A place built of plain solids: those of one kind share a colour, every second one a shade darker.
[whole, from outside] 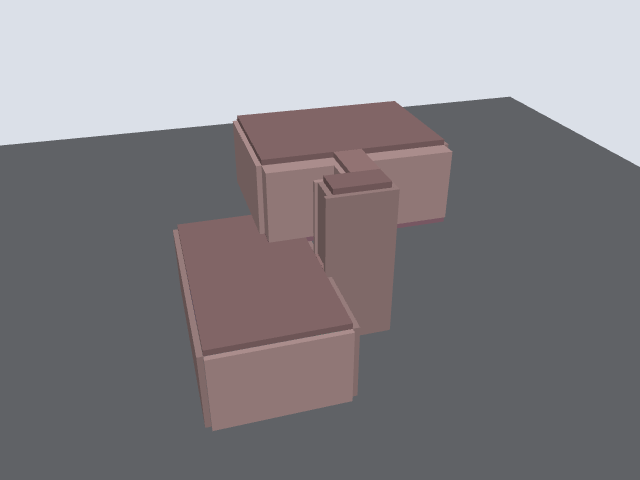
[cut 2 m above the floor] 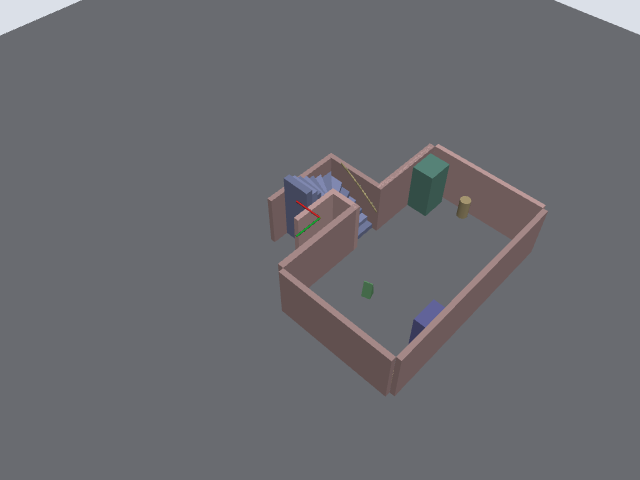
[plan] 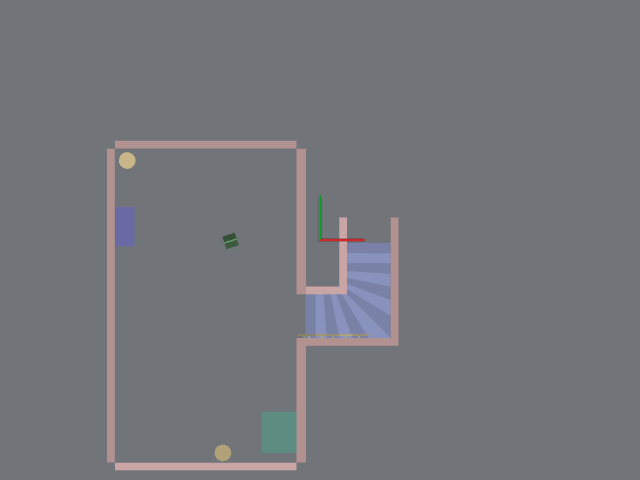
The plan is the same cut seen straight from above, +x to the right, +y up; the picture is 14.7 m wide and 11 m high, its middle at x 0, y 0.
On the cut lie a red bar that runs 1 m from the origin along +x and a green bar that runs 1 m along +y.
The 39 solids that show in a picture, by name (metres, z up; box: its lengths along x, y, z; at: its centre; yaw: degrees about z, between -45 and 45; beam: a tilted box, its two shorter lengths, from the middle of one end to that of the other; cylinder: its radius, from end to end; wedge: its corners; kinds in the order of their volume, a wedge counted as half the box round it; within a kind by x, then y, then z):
{
 "wall_1": {"box": [0.18, 7.2, 2.62], "at": [-4.79, -1.5, 1.26]},
 "wall_2": {"box": [4.16, 0.18, 2.62], "at": [-2.62, -5.19, 1.26]},
 "wall_3": {"box": [4.16, 0.18, 2.62], "at": [-2.62, 2.18, 1.26]},
 "wall_4": {"box": [0.18, 4.59, 2.55], "at": [-1.93, 2.81, 4.07]},
 "wall_5": {"box": [2.46, 0.66, 2.55], "at": [-0.61, 0.19, 4.07]},
 "wall_6": {"box": [0.18, 2.86, 2.62], "at": [-0.45, -3.67, 1.26]},
 "wall_7": {"box": [0.18, 3.34, 2.62], "at": [-0.45, 0.42, 1.26]},
 "wall_8": {"box": [0.22, 2.86, 2.62], "at": [-0.43, -3.67, 1.26]},
 "wall_9": {"box": [0.22, 3.34, 2.62], "at": [-0.43, 0.42, 1.26]},
 "wall_10": {"box": [0.18, 1.0, 2.77], "at": [-0.35, -1.74, 3.96]},
 "wall_11": {"box": [1.16, 0.18, 5.39], "at": [0.04, -1.15, 2.65]},
 "wall_12": {"box": [0.18, 1.76, 5.39], "at": [0.53, -0.36, 2.65]},
 "wall_13": {"box": [2.34, 0.18, 5.39], "at": [0.63, -2.33, 2.65]},
 "wall_14": {"box": [0.18, 2.76, 5.39], "at": [1.71, -0.86, 2.65]},
 "wall_15": {"box": [3.08, 0.66, 2.55], "at": [3.16, 0.19, 4.07]},
 "roof_1": {"box": [4.16, 7.2, 0.19], "at": [-2.62, -1.5, 2.67]},
 "roof_2": {"box": [0.28, 1.0, 0.19], "at": [-0.4, -1.74, 2.67]},
 "roof_3": {"box": [1.88, 1.0, 0.2], "at": [0.68, -1.74, 5.44]},
 "roof_4": {"box": [1.0, 1.76, 0.2], "at": [1.12, -0.36, 5.44]},
 "roof_5": {"box": [6.54, 4.59, 0.2], "at": [1.43, 2.81, 5.44]},
 "floor_1": {"box": [6.54, 5.17, 0.22], "at": [1.43, 2.52, 2.68]},
 "tread_1": {"wedge": [[-0.33, -2.24, -0.05], [-0.33, -2.24, 0.2], [-0.33, -1.24, -0.05], [-0.33, -1.24, 0.2], [-0.1, -1.24, -0.05], [-0.1, -1.24, 0.2], [-0.09, -2.24, -0.05], [-0.09, -2.24, 0.2]]},
 "tread_2": {"wedge": [[-0.1, -2.24, -0.05], [-0.1, -2.24, 0.4], [-0.1, -1.24, -0.05], [-0.1, -1.24, 0.4], [0.08, -1.24, -0.05], [0.08, -1.24, 0.4], [0.16, -2.24, -0.05], [0.16, -2.24, 0.4]]},
 "tread_3": {"wedge": [[0.08, -1.24, -0.05], [0.08, -1.24, 0.6], [0.15, -2.24, -0.05], [0.15, -2.24, 0.6], [0.25, -1.24, -0.05], [0.25, -1.24, 0.6], [0.45, -2.24, -0.05], [0.45, -2.24, 0.6]]},
 "tread_4": {"wedge": [[0.25, -1.24, -0.05], [0.25, -1.24, 0.8], [0.38, -1.24, -0.05], [0.38, -1.24, 0.8], [0.45, -2.24, -0.05], [0.45, -2.24, 0.8], [0.75, -2.24, -0.05], [0.75, -2.24, 0.81]]},
 "tread_5": {"wedge": [[0.37, -1.24, -0.05], [0.37, -1.24, 1.0], [0.51, -1.24, -0.05], [0.51, -1.24, 1.0], [0.74, -2.24, -0.05], [0.74, -2.24, 1.0], [1.11, -2.24, -0.05], [1.11, -2.24, 1.0]]},
 "tread_6": {"wedge": [[0.5, -1.24, -0.05], [0.5, -1.24, 1.2], [0.62, -1.24, -0.05], [0.62, -1.24, 1.2], [1.11, -2.24, -0.05], [1.11, -2.24, 1.2], [1.62, -2.24, -0.05], [1.62, -2.24, 1.2]]},
 "tread_7": {"wedge": [[0.62, -1.24, -0.05], [0.62, -1.24, 1.4], [0.62, -1.12, -0.05], [0.62, -1.12, 1.4], [1.62, -2.24, -0.05], [1.62, -2.24, 1.4], [1.62, -1.73, -0.05], [1.62, -1.73, 1.41]]},
 "tread_8": {"wedge": [[0.62, -1.12, -0.05], [0.62, -1.12, 1.6], [0.62, -1.0, -0.05], [0.62, -1.0, 1.6], [1.62, -1.74, -0.05], [1.62, -1.74, 1.6], [1.62, -1.38, -0.05], [1.62, -1.38, 1.6]]},
 "tread_9": {"wedge": [[0.62, -1.01, -0.05], [0.62, -1.01, 1.8], [0.62, -0.87, -0.05], [0.62, -0.87, 1.8], [1.62, -1.38, -0.05], [1.62, -1.38, 1.8], [1.62, -1.07, -0.05], [1.62, -1.07, 1.8]]},
 "tread_10": {"wedge": [[0.62, -0.87, -0.05], [0.62, -0.87, 2.0], [0.62, -0.71, -0.05], [0.62, -0.71, 2.0], [1.62, -1.07, -0.05], [1.62, -1.07, 2.0], [1.62, -0.78, -0.05], [1.62, -0.78, 2.0]]},
 "tread_11": {"wedge": [[0.62, -0.71, -0.05], [0.62, -0.71, 2.2], [0.62, -0.53, -0.05], [0.62, -0.53, 2.2], [1.62, -0.78, -0.05], [1.62, -0.78, 2.2], [1.62, -0.53, -0.05], [1.62, -0.53, 2.21]]},
 "tread_12": {"wedge": [[0.62, -0.53, -0.05], [0.62, -0.53, 2.4], [0.62, -0.3, -0.05], [0.62, -0.3, 2.4], [1.62, -0.53, -0.05], [1.62, -0.53, 2.4], [1.62, -0.3, -0.05], [1.62, -0.3, 2.4]]},
 "tread_13": {"wedge": [[0.62, -0.3, -0.05], [0.62, -0.3, 2.6], [0.62, -0.06, -0.05], [0.62, -0.06, 2.6], [1.62, -0.3, -0.05], [1.62, -0.3, 2.6], [1.62, -0.06, -0.05], [1.62, -0.06, 2.6]]},
 "machine_1": {"box": [0.8, 0.95, 1.88], "at": [-0.94, -4.41, 0.89]},
 "lockers_1": {"box": [0.45, 0.9, 1.85], "at": [-4.48, 0.31, 0.88]},
 "bin_1": {"cylinder": 0.19, "from": [-4.42, 1.82, 0.0], "to": [-4.42, 1.82, 0.62]},
 "bin_2": {"cylinder": 0.19, "from": [-2.22, -4.88, 0.0], "to": [-2.22, -4.88, 0.75]},
 "sign_1": {"wedge": [[-2.24, 0.08, 0.0], [-2.2, -0.05, 0.62], [-2.19, -0.08, 0.62], [-2.15, -0.21, 0.0], [-1.95, 0.17, 0.0], [-1.91, 0.04, 0.62], [-1.9, 0.01, 0.62], [-1.86, -0.12, 0.0]]}
}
